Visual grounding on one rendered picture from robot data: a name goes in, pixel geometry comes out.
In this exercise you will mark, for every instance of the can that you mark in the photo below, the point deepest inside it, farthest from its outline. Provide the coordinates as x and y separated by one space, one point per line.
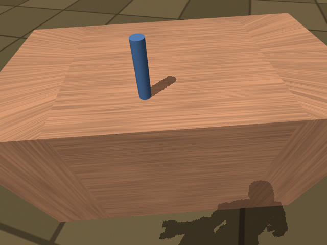
140 63

